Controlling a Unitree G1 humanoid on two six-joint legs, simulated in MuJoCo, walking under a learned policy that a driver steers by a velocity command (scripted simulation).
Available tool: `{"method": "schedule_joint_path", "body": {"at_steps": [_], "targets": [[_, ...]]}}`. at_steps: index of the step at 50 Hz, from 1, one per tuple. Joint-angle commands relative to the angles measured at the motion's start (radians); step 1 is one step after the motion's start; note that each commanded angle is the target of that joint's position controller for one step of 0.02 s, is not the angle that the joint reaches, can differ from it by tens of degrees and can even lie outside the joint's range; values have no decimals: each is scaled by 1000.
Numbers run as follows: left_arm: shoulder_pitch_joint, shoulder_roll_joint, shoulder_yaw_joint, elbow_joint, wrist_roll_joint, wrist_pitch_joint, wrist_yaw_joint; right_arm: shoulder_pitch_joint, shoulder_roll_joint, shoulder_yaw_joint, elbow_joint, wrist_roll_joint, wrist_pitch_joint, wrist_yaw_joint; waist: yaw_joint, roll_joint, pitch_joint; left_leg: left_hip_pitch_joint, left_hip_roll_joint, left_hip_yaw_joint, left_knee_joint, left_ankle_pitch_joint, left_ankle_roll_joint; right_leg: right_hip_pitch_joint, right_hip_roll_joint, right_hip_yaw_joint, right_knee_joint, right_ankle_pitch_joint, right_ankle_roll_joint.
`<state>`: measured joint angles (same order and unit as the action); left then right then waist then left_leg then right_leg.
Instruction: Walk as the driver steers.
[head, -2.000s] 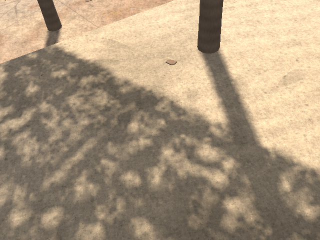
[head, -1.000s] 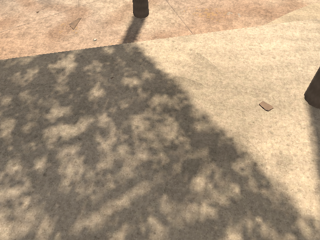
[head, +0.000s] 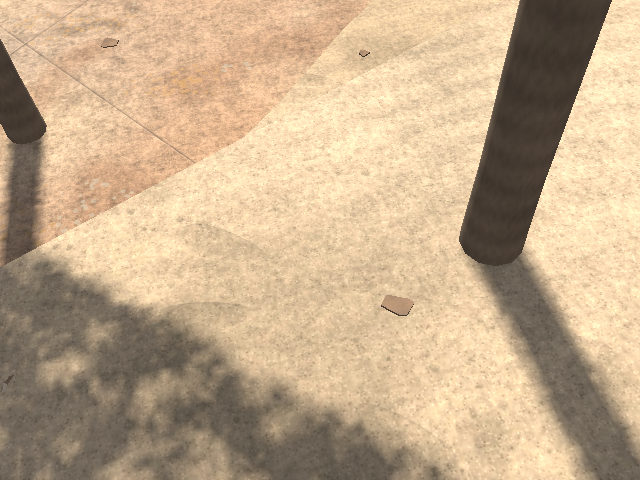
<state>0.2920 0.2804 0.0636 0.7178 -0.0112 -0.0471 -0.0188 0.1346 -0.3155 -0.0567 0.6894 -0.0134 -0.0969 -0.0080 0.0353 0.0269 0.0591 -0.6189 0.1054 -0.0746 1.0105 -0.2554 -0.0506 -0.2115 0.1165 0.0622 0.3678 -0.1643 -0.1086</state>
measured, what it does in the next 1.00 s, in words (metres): walks ahead: left foot, then right foot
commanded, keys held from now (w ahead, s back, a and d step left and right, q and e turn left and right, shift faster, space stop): w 0.08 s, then w+q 0.44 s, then no key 0.48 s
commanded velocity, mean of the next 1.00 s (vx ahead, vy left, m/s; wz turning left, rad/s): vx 0.36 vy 0.00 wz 0.11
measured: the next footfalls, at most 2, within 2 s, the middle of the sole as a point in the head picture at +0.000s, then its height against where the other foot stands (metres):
left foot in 0.28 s outside the picture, level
right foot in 0.74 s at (369, 412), level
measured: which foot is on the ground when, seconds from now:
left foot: up 0.00-0.26, down 0.28-0.76, up 0.78-1.00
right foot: down 0.00-0.30, up 0.32-0.72, down 0.74-1.00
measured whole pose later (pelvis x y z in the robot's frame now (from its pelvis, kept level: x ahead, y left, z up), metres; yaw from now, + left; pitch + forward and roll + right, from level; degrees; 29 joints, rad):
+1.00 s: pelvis +0.46 +0.06 -0.01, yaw +11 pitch +0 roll -1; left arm 0.15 0.22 0.01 0.78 0.02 -0.02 -0.01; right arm 0.23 -0.28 -0.03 0.77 -0.01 0.03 -0.03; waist 0.00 0.02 0.05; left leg -0.30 0.03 -0.08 0.62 -0.30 -0.06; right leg -0.34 0.04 0.00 0.47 -0.12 -0.02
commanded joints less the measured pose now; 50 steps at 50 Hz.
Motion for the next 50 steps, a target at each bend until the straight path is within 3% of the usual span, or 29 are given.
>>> {"method": "schedule_joint_path", "body": {"at_steps": [1,4,6,9,11,13,14,15,16,17,18,19,20,23,26,28,32,34,36,37,38,39,40,41,43,45,47,48,50], "targets": [[-40,168,43,-67,-5,-18,22,-15,-54,-12,-60,-5,1,-1,-23,-73,-57,12,-21,26,-177,183,-30,-18,-219,191,-148,261,-158],[13,157,36,-37,-7,-13,28,-113,-28,3,-74,6,-9,16,33,-101,-50,101,-57,44,-379,374,-25,-36,-199,158,-143,157,-115],[48,161,33,-14,-7,-15,26,-148,-39,3,-80,20,-16,29,55,-111,-36,99,-56,41,-434,413,-6,17,-238,177,-135,111,-113],[87,171,34,15,-3,-12,24,-186,-64,-2,-101,23,-21,43,66,-115,-12,18,-54,39,-483,309,49,171,-313,212,-86,171,-106],[89,180,37,30,0,-6,26,-164,-76,-5,-103,27,-21,49,48,-127,-9,21,-63,51,-498,205,90,248,-342,205,-49,298,-86],[51,184,36,28,2,0,30,-9,-110,-27,-64,25,-20,47,-41,-119,-102,234,-125,104,-540,186,144,259,-293,129,128,642,-52],[40,164,25,14,12,2,34,136,-149,-42,-32,19,-19,44,-108,-85,-221,466,-78,43,-514,252,192,176,-248,77,326,656,-21],[125,107,5,-12,22,-11,34,248,-236,-62,-26,6,-18,44,-100,99,-368,831,126,-325,-515,224,332,-144,-122,11,675,316,50],[144,88,-6,-11,19,-28,28,290,-202,-59,0,33,-8,52,-101,273,-397,976,234,-682,-677,24,420,-412,-18,20,893,-346,98],[64,161,7,-32,-1,-46,16,252,-139,-38,-10,44,-3,50,-117,157,-280,912,223,-665,-719,-141,375,-529,-85,88,953,-335,87],[-44,170,5,-62,-10,-60,9,188,-118,-30,-35,19,5,44,-124,70,-164,788,184,-546,-733,-114,345,-554,-125,65,930,-260,87],[-98,155,3,-79,5,-69,7,153,-112,-27,-40,7,10,43,-103,-6,-78,661,143,-455,-755,-2,333,-548,-154,45,857,-207,90],[-97,153,8,-83,26,-70,11,133,-97,-20,-47,5,10,38,-74,-16,-69,594,112,-399,-767,108,322,-499,-183,46,780,-160,98],[-51,131,4,-77,33,-60,21,116,-104,-19,-56,12,18,23,-31,53,-84,496,55,-301,-792,317,322,-406,-192,15,662,-138,144],[-122,108,-3,-93,34,-47,26,158,-153,-37,-32,28,20,10,-43,38,-72,430,18,-234,-790,366,307,-378,-166,1,470,-16,183],[-193,71,-17,-101,36,-46,19,171,-152,-38,-14,28,30,1,-65,44,-66,399,-20,-160,-753,493,270,-315,-136,-14,320,128,188],[-277,67,-16,-113,28,-55,-5,248,-119,-26,31,28,56,-12,-108,58,-95,444,-13,-179,-667,530,220,-221,-88,-19,177,278,160],[-274,91,-5,-113,32,-60,-8,245,-113,-23,38,22,64,-14,-96,73,-95,500,10,-225,-609,527,210,-209,-86,-5,126,239,131],[-211,100,3,-90,32,-72,-4,201,-97,-17,32,22,69,-16,-48,79,-108,527,3,-238,-522,562,188,-124,-94,-17,38,276,86],[-157,129,9,-81,44,-81,3,196,-78,-10,23,16,66,-15,-26,56,-157,497,-44,-221,-430,543,155,10,-153,18,19,476,49],[-86,189,18,-80,65,-83,9,253,-44,5,12,-2,56,-11,-35,-66,-276,352,-107,-184,-245,292,110,269,-319,157,125,859,-47],[-20,166,15,-61,70,-65,12,396,-21,19,54,16,52,-8,-24,-247,-399,189,-199,-109,20,-308,44,454,-514,378,140,963,-226],[8,93,-4,-41,34,-52,4,388,-90,6,63,20,59,-4,-13,-195,-396,133,-164,-119,105,-480,23,411,-528,445,106,781,-231],[-36,84,-8,-36,15,-43,2,309,-122,-8,51,23,74,-8,-7,-134,-291,86,-138,-109,155,-433,0,316,-486,412,68,569,-191],[-155,62,-24,-43,22,-27,1,215,-99,-9,32,14,111,-20,-37,-86,-167,107,-84,-66,55,-349,-26,109,-407,312,-13,332,-128],[-225,84,-17,-40,36,-6,5,225,-43,6,40,14,132,-29,-74,-165,-116,265,-78,-4,-163,-279,-37,-71,-312,197,-78,207,-84],[-231,106,-7,-28,40,9,14,236,-25,9,64,12,127,-28,-73,-187,-142,388,-93,30,-316,-124,-30,-108,-270,132,-83,170,-81],[-228,104,-7,-21,33,14,18,251,-22,8,77,9,124,-25,-84,-173,-162,448,-100,44,-405,-14,-20,-112,-264,114,-72,102,-74],[-193,68,-20,4,22,13,21,231,-26,6,79,-9,123,-20,-84,-139,-156,545,-100,45,-528,113,16,-169,-234,97,-70,-152,-14]]}}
